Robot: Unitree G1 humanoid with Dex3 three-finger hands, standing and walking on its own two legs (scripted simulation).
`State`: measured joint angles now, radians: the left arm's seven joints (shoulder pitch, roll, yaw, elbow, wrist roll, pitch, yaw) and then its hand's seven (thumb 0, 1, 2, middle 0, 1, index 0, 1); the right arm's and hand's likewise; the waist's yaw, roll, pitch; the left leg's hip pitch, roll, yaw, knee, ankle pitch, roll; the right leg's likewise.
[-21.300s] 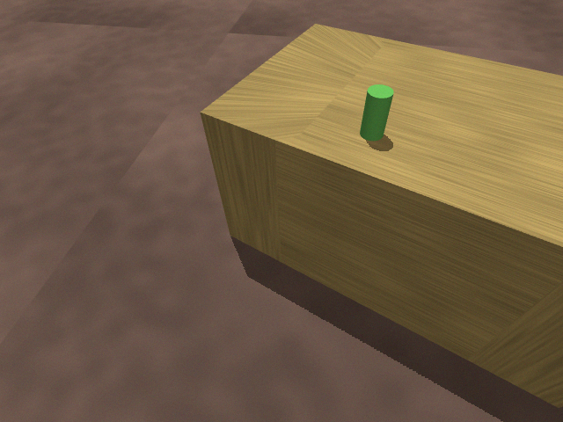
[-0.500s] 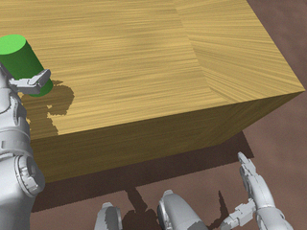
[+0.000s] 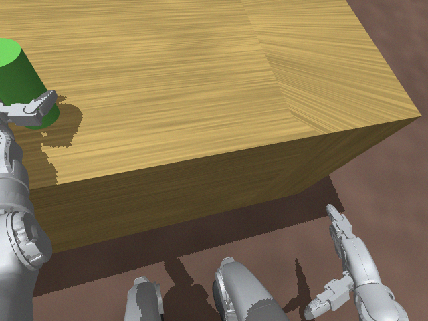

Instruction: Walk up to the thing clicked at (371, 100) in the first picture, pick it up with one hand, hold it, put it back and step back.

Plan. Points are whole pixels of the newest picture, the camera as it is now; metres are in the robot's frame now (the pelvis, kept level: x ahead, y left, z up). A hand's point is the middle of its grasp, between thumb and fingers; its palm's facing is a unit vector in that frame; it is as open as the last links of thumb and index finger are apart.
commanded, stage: loosen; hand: left
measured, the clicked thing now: (20, 88) +0.54 +0.24 +0.05
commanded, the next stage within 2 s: open in 0.14 s
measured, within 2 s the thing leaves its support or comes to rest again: neither
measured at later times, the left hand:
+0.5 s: hand (23, 88) +0.54 +0.23 +0.04, palm faces +0.24 -0.97 -0.02, open 13.0 cm
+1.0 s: hand out of the picture +0.55 +0.27 +0.13, palm faces +0.29 -0.96 -0.02, open 17.6 cm
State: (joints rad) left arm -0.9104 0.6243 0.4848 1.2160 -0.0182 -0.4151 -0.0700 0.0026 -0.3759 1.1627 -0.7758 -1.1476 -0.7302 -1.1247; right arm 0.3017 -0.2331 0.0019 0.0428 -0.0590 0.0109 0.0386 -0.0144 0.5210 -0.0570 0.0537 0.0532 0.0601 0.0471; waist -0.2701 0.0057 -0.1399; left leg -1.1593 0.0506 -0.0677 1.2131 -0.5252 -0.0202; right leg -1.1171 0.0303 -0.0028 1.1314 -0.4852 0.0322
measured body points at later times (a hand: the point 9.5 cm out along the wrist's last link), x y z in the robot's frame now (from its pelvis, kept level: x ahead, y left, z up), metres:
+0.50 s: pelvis -0.01 +0.00 -0.01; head +0.15 +0.05 +0.41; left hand +0.52 +0.28 +0.05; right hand +0.15 -0.26 -0.01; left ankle +0.01 +0.13 -0.64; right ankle +0.02 -0.14 -0.64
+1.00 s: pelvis +0.01 -0.01 +0.01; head +0.14 +0.04 +0.44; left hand +0.53 +0.32 +0.13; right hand +0.16 -0.27 +0.02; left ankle +0.01 +0.13 -0.64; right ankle +0.02 -0.14 -0.64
